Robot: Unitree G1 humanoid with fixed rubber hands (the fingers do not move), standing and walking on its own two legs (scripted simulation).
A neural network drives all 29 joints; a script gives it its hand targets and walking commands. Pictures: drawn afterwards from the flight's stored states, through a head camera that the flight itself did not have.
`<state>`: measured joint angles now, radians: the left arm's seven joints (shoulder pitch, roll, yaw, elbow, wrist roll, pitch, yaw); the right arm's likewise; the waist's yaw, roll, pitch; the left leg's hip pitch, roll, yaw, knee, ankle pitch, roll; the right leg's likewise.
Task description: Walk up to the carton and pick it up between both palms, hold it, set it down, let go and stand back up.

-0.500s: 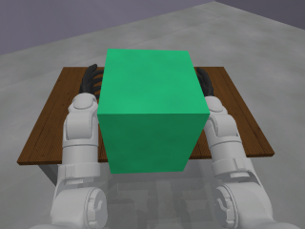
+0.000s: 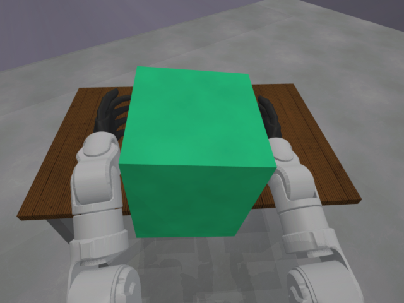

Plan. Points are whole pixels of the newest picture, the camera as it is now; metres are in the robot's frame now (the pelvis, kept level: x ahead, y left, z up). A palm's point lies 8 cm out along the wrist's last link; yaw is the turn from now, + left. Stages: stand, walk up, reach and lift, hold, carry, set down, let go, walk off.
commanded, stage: reach and lift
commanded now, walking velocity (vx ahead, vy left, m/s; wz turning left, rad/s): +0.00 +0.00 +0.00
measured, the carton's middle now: (190, 159) +0.35 +0.01 +0.12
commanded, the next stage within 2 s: hold in 0.14 s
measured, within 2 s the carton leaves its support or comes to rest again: neither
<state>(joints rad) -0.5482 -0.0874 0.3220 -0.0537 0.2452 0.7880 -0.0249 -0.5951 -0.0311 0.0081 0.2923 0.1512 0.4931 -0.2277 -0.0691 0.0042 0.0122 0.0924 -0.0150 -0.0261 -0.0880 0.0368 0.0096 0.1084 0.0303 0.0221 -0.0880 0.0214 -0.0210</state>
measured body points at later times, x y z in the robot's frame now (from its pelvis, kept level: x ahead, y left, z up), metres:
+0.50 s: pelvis -0.02 +0.01 +0.00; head -0.01 +0.01 +0.45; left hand +0.37 +0.15 +0.18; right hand +0.36 -0.14 +0.15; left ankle +0.00 +0.11 -0.76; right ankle -0.01 -0.10 -0.76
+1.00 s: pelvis +0.00 +0.01 +0.00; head -0.01 +0.01 +0.45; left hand +0.36 +0.15 +0.18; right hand +0.36 -0.15 +0.15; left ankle +0.00 +0.11 -0.76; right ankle -0.01 -0.10 -0.76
